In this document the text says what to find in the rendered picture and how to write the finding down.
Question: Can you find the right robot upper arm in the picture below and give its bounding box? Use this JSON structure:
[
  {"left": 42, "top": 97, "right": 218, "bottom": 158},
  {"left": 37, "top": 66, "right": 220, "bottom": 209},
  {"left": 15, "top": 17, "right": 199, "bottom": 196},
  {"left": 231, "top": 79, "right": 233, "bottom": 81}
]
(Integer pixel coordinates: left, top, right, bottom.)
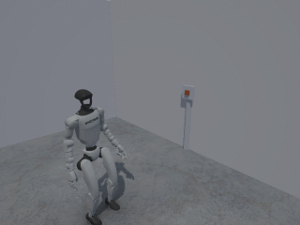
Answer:
[{"left": 64, "top": 115, "right": 79, "bottom": 147}]

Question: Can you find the robot right forearm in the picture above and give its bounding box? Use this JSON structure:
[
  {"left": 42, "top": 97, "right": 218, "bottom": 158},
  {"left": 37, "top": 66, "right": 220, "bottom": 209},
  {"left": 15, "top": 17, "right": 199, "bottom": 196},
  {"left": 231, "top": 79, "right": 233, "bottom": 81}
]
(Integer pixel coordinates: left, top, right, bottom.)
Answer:
[{"left": 63, "top": 140, "right": 75, "bottom": 172}]

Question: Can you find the robot left forearm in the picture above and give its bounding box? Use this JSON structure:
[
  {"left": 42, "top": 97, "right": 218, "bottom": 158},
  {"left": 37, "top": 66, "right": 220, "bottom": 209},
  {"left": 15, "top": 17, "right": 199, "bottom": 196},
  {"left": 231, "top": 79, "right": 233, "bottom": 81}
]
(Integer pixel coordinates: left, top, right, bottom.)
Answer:
[{"left": 103, "top": 128, "right": 119, "bottom": 146}]

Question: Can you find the robot right thigh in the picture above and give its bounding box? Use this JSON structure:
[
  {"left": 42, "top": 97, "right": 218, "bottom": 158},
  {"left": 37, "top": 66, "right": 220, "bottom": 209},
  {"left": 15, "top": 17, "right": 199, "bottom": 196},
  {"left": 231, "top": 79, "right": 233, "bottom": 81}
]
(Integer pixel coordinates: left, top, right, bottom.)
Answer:
[{"left": 77, "top": 156, "right": 100, "bottom": 200}]

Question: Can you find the panel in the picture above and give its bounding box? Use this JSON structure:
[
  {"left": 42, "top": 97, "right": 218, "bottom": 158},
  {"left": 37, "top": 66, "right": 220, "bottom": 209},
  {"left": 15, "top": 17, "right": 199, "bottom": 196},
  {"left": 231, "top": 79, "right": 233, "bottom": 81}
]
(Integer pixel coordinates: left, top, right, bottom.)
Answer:
[{"left": 182, "top": 84, "right": 195, "bottom": 150}]

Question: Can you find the robot head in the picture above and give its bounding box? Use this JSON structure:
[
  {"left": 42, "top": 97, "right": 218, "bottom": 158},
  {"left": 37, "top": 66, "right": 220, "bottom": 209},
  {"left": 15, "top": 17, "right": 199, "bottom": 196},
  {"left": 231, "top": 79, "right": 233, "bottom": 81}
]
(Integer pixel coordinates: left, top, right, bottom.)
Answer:
[{"left": 74, "top": 89, "right": 94, "bottom": 116}]

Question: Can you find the right robot hand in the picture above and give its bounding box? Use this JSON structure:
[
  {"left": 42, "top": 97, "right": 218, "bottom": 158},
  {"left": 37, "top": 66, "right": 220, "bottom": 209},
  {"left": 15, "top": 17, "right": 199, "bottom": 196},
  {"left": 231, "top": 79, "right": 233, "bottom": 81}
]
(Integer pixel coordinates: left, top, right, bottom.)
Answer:
[{"left": 67, "top": 170, "right": 79, "bottom": 190}]

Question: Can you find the left robot upper arm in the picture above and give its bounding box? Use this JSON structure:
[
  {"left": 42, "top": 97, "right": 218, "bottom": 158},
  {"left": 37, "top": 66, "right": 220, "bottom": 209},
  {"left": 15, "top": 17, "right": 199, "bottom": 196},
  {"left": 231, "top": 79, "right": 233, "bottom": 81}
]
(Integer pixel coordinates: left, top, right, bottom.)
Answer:
[{"left": 94, "top": 107, "right": 108, "bottom": 131}]

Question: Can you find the left robot hand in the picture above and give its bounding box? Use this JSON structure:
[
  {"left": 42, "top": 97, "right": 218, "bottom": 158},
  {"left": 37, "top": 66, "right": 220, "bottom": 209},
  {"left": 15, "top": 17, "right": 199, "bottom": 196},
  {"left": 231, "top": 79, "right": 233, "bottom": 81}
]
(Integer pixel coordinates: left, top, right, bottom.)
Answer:
[{"left": 115, "top": 144, "right": 127, "bottom": 159}]

